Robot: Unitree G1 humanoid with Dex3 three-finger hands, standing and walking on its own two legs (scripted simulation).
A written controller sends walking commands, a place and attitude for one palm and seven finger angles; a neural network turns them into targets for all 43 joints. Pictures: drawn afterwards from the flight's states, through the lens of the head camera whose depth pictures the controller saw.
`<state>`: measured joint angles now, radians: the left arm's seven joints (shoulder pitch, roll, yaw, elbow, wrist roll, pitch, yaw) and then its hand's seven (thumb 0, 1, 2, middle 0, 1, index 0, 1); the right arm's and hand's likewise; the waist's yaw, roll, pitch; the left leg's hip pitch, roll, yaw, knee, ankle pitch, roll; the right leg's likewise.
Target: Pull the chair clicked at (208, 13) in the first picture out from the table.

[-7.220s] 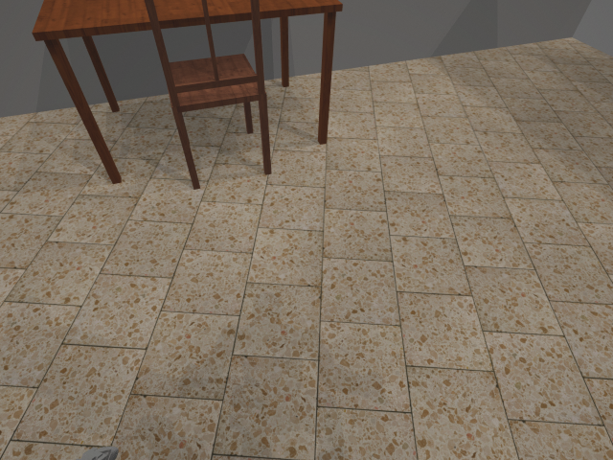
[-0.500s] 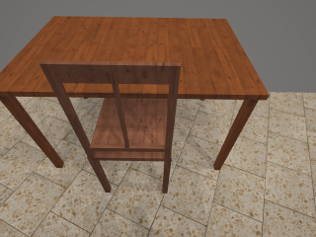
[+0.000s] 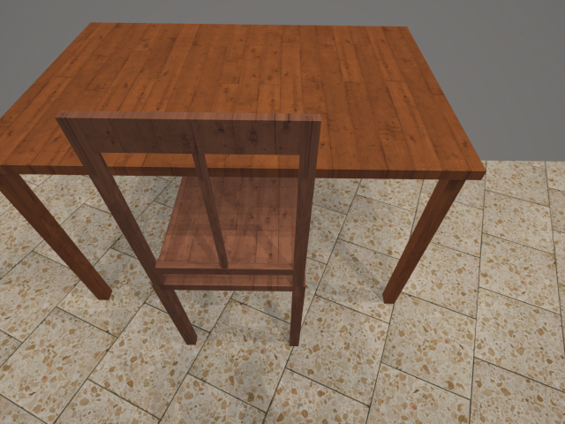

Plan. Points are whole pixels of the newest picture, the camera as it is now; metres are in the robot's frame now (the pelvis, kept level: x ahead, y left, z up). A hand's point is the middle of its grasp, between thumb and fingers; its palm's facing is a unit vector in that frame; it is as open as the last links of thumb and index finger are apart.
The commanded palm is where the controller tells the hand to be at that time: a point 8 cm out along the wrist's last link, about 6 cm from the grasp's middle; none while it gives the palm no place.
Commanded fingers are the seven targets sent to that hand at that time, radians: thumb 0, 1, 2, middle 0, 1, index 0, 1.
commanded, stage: look again from close up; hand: left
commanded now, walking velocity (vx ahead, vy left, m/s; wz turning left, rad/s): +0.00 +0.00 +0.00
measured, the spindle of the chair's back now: (213, 219) +0.49 +0.18 -0.06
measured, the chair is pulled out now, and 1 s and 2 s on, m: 0.00 0.00 0.00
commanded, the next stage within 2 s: none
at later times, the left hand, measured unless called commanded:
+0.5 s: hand out of the picture -0.02 +0.23 -0.18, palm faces +0.02 -0.98 -0.19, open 7.3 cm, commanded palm none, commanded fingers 0.00 0.90 0.90 -0.20 -0.30 -0.20 -0.30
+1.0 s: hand out of the picture -0.09 +0.22 -0.18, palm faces +0.04 -0.99 -0.15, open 7.3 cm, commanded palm none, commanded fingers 0.00 0.90 0.90 -0.20 -0.30 -0.20 -0.30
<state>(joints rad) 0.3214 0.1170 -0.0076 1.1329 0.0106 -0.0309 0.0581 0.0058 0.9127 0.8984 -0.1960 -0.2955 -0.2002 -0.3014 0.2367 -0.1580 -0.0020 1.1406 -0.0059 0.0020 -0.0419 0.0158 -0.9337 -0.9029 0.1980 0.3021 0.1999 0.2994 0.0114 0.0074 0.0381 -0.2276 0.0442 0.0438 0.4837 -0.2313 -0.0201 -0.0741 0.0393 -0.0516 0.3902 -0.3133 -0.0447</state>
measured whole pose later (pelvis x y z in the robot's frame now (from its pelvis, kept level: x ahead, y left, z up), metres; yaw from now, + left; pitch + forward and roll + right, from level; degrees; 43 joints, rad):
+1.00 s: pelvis -0.04 +0.07 +0.00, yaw +0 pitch -2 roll +0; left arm 0.39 0.14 -0.02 1.12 0.01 -0.01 0.04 0.01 0.91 0.90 -0.19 -0.30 -0.20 -0.30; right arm 0.29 -0.14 0.00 1.12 0.00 -0.01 -0.02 0.01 -0.92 -0.90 0.20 0.30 0.20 0.30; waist 0.01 -0.03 0.02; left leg -0.23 -0.06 0.07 0.42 -0.16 0.08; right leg -0.13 -0.06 -0.02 0.44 -0.28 0.04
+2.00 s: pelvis -0.03 +0.04 +0.00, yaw +0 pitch -1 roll +0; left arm 0.37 0.12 -0.02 1.11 0.01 -0.02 0.04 0.01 0.91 0.90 -0.20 -0.30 -0.20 -0.30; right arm 0.29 -0.13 0.00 1.14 0.00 -0.01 -0.03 0.01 -0.92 -0.90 0.20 0.30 0.20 0.30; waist 0.01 -0.01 0.03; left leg -0.23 -0.02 0.06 0.41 -0.16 0.04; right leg -0.13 -0.02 -0.03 0.43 -0.28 0.00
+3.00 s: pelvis +0.05 -0.02 -0.01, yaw +1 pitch -2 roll +1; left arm 0.35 0.11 0.02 1.10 0.01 0.00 0.02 0.01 0.91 0.90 -0.20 -0.30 -0.20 -0.30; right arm 0.30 -0.12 -0.02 1.13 -0.02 -0.04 -0.05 0.01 -0.92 -0.90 0.20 0.30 0.20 0.30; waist 0.00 -0.02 0.05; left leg -0.16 0.04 0.08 0.55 -0.35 -0.02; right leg -0.30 -0.02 -0.07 0.79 -0.45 -0.03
